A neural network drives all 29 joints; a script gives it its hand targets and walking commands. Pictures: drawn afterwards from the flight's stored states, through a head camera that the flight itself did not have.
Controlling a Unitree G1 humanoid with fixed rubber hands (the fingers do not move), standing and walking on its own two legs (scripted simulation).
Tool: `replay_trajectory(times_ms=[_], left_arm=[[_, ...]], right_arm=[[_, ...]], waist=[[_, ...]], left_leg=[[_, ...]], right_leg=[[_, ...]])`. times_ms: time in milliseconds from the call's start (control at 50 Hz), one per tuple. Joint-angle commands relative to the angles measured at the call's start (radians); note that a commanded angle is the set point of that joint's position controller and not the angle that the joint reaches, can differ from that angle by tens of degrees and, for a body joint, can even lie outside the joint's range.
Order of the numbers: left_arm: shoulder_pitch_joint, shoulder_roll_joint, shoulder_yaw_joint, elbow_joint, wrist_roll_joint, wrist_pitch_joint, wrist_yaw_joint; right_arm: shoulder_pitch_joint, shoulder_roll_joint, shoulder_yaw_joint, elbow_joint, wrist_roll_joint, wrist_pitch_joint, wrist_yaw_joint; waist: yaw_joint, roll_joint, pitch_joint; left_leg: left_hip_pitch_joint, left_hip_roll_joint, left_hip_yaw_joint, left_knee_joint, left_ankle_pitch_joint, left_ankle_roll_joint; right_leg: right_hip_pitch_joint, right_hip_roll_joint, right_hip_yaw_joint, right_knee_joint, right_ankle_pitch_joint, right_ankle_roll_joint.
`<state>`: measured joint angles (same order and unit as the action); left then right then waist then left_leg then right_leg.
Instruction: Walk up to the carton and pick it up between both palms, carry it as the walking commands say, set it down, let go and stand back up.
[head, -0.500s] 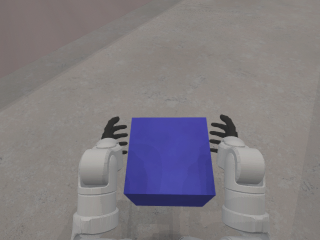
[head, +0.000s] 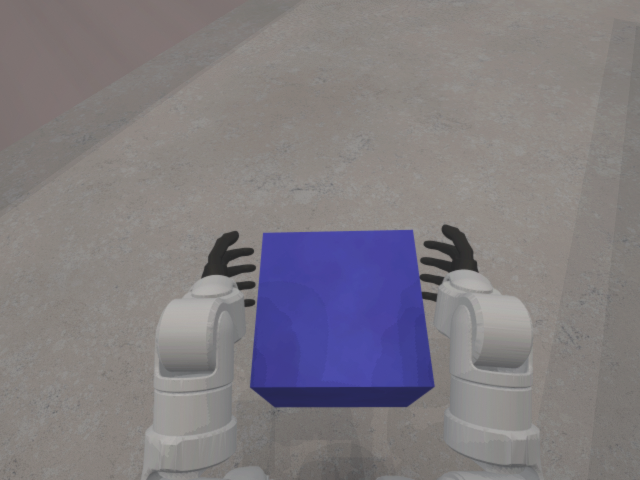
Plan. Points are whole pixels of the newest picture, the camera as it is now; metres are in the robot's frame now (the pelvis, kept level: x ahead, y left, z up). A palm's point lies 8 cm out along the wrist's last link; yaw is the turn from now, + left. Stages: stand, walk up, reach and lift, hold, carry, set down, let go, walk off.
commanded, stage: carry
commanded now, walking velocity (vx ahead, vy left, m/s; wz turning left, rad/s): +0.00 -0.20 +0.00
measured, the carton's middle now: (338, 324) +0.31 -0.02 -0.02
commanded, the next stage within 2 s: none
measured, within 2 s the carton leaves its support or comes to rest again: neither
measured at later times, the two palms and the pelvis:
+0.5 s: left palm (313, 324) +0.25 +0.01 +0.10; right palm (570, 314) +0.25 -0.26 +0.10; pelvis -0.04 -0.11 -0.01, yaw -1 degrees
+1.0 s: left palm (358, 364) +0.21 -0.03 +0.09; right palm (628, 332) +0.23 -0.30 +0.10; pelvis -0.07 -0.18 +0.00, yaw +3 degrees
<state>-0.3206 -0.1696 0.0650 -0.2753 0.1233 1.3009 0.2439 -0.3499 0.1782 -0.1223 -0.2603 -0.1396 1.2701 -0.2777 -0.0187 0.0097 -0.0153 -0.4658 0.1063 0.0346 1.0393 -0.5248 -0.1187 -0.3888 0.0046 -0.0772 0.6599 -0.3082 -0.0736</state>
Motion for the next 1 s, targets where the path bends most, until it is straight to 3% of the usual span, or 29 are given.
replay_trajectory(times_ms=[0,60,100,120,140,160,180,220,240,280,340,380,400,420,440,460,500,520,540,560,680,780,820,860,880,900,920,940,980], left_arm=[[-0.370,-1.056,-0.483,-0.161,-0.380,-0.052,-0.249],[-0.385,-1.066,-0.508,-0.175,-0.386,-0.048,-0.245],[-0.398,-1.079,-0.521,-0.175,-0.396,-0.045,-0.241],[-0.397,-1.085,-0.528,-0.173,-0.401,-0.046,-0.239],[-0.413,-1.090,-0.537,-0.181,-0.405,-0.046,-0.238],[-0.427,-1.088,-0.544,-0.193,-0.400,-0.044,-0.240],[-0.454,-1.081,-0.544,-0.194,-0.395,-0.046,-0.241],[-0.482,-1.102,-0.574,-0.187,-0.409,-0.049,-0.245],[-0.474,-1.108,-0.579,-0.182,-0.415,-0.051,-0.246],[-0.478,-1.108,-0.579,-0.191,-0.432,-0.056,-0.243],[-0.462,-1.097,-0.583,-0.210,-0.437,-0.056,-0.235],[-0.433,-1.091,-0.577,-0.207,-0.431,-0.050,-0.234],[-0.433,-1.094,-0.574,-0.210,-0.430,-0.046,-0.235],[-0.425,-1.084,-0.568,-0.209,-0.423,-0.045,-0.239],[-0.423,-1.077,-0.563,-0.209,-0.418,-0.045,-0.242],[-0.414,-1.075,-0.550,-0.196,-0.408,-0.041,-0.245],[-0.413,-1.048,-0.516,-0.170,-0.394,-0.029,-0.250],[-0.406,-1.036,-0.506,-0.167,-0.395,-0.030,-0.255],[-0.389,-1.043,-0.493,-0.153,-0.386,-0.033,-0.256],[-0.382,-1.052,-0.485,-0.153,-0.388,-0.033,-0.258],[-0.369,-1.042,-0.488,-0.178,-0.379,-0.043,-0.253],[-0.389,-1.062,-0.514,-0.181,-0.387,-0.036,-0.250],[-0.409,-1.077,-0.525,-0.191,-0.398,-0.038,-0.247],[-0.415,-1.087,-0.535,-0.194,-0.404,-0.041,-0.244],[-0.421,-1.089,-0.539,-0.198,-0.404,-0.041,-0.244],[-0.442,-1.089,-0.546,-0.212,-0.402,-0.042,-0.244],[-0.464,-1.080,-0.552,-0.210,-0.402,-0.040,-0.246],[-0.467,-1.085,-0.562,-0.194,-0.403,-0.040,-0.248],[-0.439,-1.102,-0.559,-0.176,-0.412,-0.043,-0.248]], right_arm=[[-0.439,1.095,0.677,-0.173,0.485,-0.003,0.289],[-0.407,1.084,0.649,-0.158,0.478,-0.001,0.299],[-0.387,1.084,0.629,-0.152,0.474,-0.004,0.306],[-0.377,1.087,0.615,-0.146,0.471,-0.006,0.310],[-0.371,1.086,0.603,-0.137,0.465,-0.011,0.313],[-0.387,1.077,0.598,-0.134,0.461,-0.019,0.314],[-0.381,1.097,0.601,-0.128,0.464,-0.021,0.316],[-0.382,1.112,0.601,-0.132,0.452,-0.024,0.321],[-0.381,1.111,0.601,-0.135,0.449,-0.025,0.322],[-0.371,1.107,0.588,-0.140,0.446,-0.030,0.321],[-0.358,1.078,0.575,-0.175,0.436,-0.032,0.311],[-0.336,1.067,0.582,-0.174,0.426,-0.027,0.303],[-0.330,1.060,0.587,-0.173,0.425,-0.025,0.300],[-0.331,1.051,0.598,-0.178,0.429,-0.022,0.299],[-0.367,1.052,0.619,-0.202,0.447,-0.017,0.300],[-0.397,1.063,0.639,-0.183,0.454,-0.009,0.301],[-0.403,1.080,0.647,-0.134,0.450,0.001,0.296],[-0.399,1.079,0.649,-0.142,0.444,-0.001,0.294],[-0.427,1.083,0.668,-0.169,0.457,0.000,0.295],[-0.435,1.090,0.669,-0.177,0.469,0.000,0.294],[-0.423,1.098,0.683,-0.167,0.478,0.004,0.289],[-0.394,1.088,0.646,-0.155,0.470,0.003,0.298],[-0.387,1.099,0.638,-0.157,0.472,-0.001,0.303],[-0.383,1.114,0.624,-0.155,0.473,-0.007,0.309],[-0.380,1.108,0.616,-0.144,0.468,-0.012,0.310],[-0.377,1.109,0.611,-0.138,0.466,-0.018,0.310],[-0.363,1.114,0.611,-0.126,0.456,-0.018,0.310],[-0.368,1.114,0.611,-0.121,0.451,-0.017,0.311],[-0.379,1.116,0.613,-0.119,0.451,-0.015,0.313]], waist=[[0.030,-0.199,-0.379],[0.029,-0.172,-0.387],[0.006,-0.128,-0.417],[-0.001,-0.068,-0.446],[-0.011,0.092,-0.464],[0.006,0.380,-0.432],[0.013,0.306,-0.408],[0.009,0.184,-0.372],[0.012,0.168,-0.369],[0.009,0.208,-0.397],[0.002,0.301,-0.441],[0.017,0.270,-0.466],[0.018,0.166,-0.479],[0.013,-0.039,-0.452],[0.009,-0.281,-0.390],[0.011,-0.293,-0.341],[0.016,-0.186,-0.288],[0.015,-0.186,-0.293],[0.014,-0.245,-0.311],[0.015,-0.211,-0.331],[0.031,-0.191,-0.351],[0.030,-0.166,-0.376],[0.015,-0.126,-0.414],[0.007,-0.025,-0.468],[0.005,0.145,-0.471],[0.013,0.326,-0.435],[0.010,0.295,-0.421],[0.013,0.231,-0.409],[0.037,0.121,-0.413]], left_leg=[[-0.083,-0.056,0.090,-0.067,0.010,0.044],[0.045,-0.076,0.100,-0.222,0.075,0.064],[0.203,-0.068,0.109,-0.454,0.260,0.076],[0.325,-0.008,0.053,-0.560,0.354,0.083],[0.465,0.157,-0.128,-0.627,0.483,0.132],[0.498,0.422,-0.481,-0.681,0.756,0.237],[0.435,0.464,-0.478,-0.675,0.735,0.304],[0.371,0.352,-0.311,-0.659,0.594,0.271],[0.401,0.304,-0.232,-0.635,0.687,0.240],[0.457,0.247,-0.123,-0.557,0.998,0.205],[0.482,0.232,-0.087,-0.518,1.041,0.175],[0.405,0.200,-0.029,-0.451,0.836,0.135],[0.325,0.150,0.015,-0.383,0.620,0.104],[0.105,0.079,0.063,-0.279,0.285,0.063],[-0.121,-0.020,0.116,-0.149,-0.147,0.032],[-0.153,-0.022,0.050,-0.029,-0.219,0.049],[-0.129,-0.006,0.040,0.090,-0.076,0.054],[-0.166,-0.002,0.064,0.097,-0.010,0.049],[-0.166,-0.007,0.079,0.085,0.019,0.044],[-0.165,-0.006,0.076,0.100,0.043,0.039],[-0.104,-0.054,0.088,-0.013,0.000,0.041],[0.056,-0.080,0.099,-0.216,0.079,0.067],[0.154,-0.083,0.106,-0.388,0.196,0.078],[0.335,0.013,0.015,-0.555,0.333,0.096],[0.411,0.178,-0.191,-0.624,0.438,0.150],[0.413,0.329,-0.375,-0.671,0.587,0.223],[0.338,0.355,-0.341,-0.652,0.616,0.280],[0.279,0.291,-0.237,-0.630,0.556,0.264],[0.289,0.165,-0.083,-0.550,0.547,0.166]], right_leg=[[0.292,-0.225,0.275,-0.223,0.553,-0.131],[0.214,-0.220,0.265,-0.221,0.480,-0.133],[0.151,-0.188,0.204,-0.166,0.426,-0.094],[0.084,-0.161,0.161,-0.116,0.410,-0.058],[-0.065,-0.101,0.092,0.006,0.266,0.002],[-0.246,0.011,0.030,0.201,-0.147,0.074],[-0.226,-0.026,0.120,0.370,-0.216,0.070],[-0.201,-0.035,0.119,0.391,-0.185,0.072],[-0.205,-0.029,0.089,0.313,-0.169,0.078],[-0.158,0.017,0.021,0.199,-0.183,0.095],[-0.071,0.036,-0.022,0.023,-0.189,0.108],[0.083,0.009,-0.039,-0.183,-0.044,0.097],[0.178,-0.031,0.021,-0.278,0.061,0.087],[0.299,-0.186,0.212,-0.285,0.368,0.045],[0.348,-0.340,0.396,-0.275,0.574,-0.040],[0.286,-0.338,0.394,-0.277,0.523,-0.083],[0.199,-0.271,0.287,-0.307,0.260,-0.071],[0.262,-0.226,0.205,-0.241,0.330,-0.066],[0.270,-0.214,0.197,-0.230,0.334,-0.071],[0.282,-0.189,0.182,-0.225,0.317,-0.063],[0.280,-0.233,0.309,-0.261,0.431,-0.127],[0.202,-0.232,0.281,-0.249,0.378,-0.126],[0.195,-0.226,0.247,-0.208,0.393,-0.097],[0.108,-0.188,0.181,-0.135,0.372,-0.031],[-0.011,-0.114,0.109,-0.018,0.261,0.024],[-0.109,-0.024,0.055,0.071,-0.065,0.062],[-0.043,-0.037,0.077,0.128,-0.167,0.064],[0.013,-0.047,0.082,0.104,-0.163,0.060],[0.101,-0.051,0.053,-0.141,0.021,0.050]])
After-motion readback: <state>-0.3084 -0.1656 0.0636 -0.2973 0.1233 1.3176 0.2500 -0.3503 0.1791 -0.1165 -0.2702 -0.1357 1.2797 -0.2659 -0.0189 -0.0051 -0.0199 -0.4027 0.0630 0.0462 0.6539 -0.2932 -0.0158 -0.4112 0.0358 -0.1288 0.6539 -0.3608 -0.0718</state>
